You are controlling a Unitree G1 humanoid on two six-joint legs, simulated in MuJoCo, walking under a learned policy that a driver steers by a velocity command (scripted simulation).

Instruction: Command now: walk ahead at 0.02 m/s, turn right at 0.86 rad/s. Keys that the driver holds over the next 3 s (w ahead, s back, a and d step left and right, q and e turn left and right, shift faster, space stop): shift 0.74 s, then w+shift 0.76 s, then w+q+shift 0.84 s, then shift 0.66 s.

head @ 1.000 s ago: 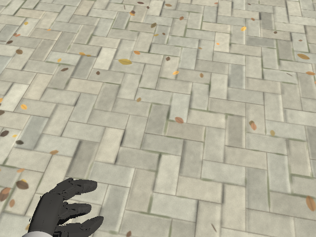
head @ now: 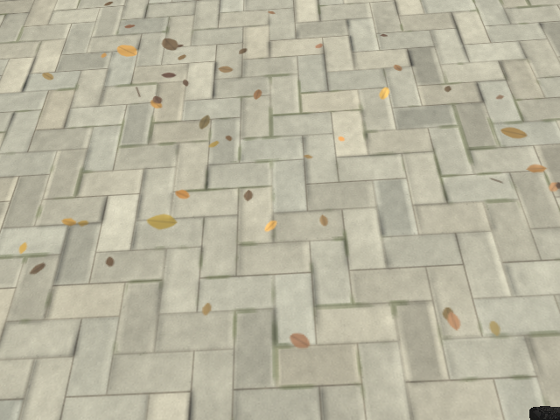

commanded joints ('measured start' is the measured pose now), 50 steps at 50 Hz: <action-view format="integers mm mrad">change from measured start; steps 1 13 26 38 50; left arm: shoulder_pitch -51 -98 -60 16 11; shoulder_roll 163 110 -2 36 108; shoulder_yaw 47 7 -13 -16 19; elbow -100 -99 -15 63 84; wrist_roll -3 2 -7 23 59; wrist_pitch -7 11 2 -38 -77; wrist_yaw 27 4 -3 -3 -35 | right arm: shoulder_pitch -3 88 90 123 339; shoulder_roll -60 -61 -77 -29 -45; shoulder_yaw -12 0 10 29 8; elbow -53 -43 -40 24 76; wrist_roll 7 7 13 2 -44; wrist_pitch -19 -34 8 -10 -50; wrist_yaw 2 43 18 13 81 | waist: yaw -24 -26 -22 -20 -134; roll -112 -162 178 -99 -55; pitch -217 -159 -156 -89 -49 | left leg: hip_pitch -63 321 463 385 633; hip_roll -15 13 188 14 -70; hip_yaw -52 -3 -133 54 250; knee -119 -654 -667 -560 -545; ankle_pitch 74 256 603 102 110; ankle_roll -17 38 236 28 69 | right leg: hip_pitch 262 119 109 118 -112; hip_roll -215 -153 -17 -88 -129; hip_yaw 289 363 -46 72 86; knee -129 -35 6 -143 -168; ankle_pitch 362 222 -152 -199 -416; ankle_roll -150 -104 146 16 -105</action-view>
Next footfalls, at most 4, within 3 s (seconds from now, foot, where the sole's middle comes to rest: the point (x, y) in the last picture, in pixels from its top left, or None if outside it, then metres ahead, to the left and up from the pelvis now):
0.28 left None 0.10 0.15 -0.78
0.58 right None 0.01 -0.11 -0.77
1.02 left None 0.16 0.14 -0.78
1.48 right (375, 364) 0.54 -0.14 -0.78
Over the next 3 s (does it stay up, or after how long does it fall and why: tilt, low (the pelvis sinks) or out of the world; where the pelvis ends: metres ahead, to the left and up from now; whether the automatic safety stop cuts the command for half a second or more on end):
stays up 1.47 0.08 -0.01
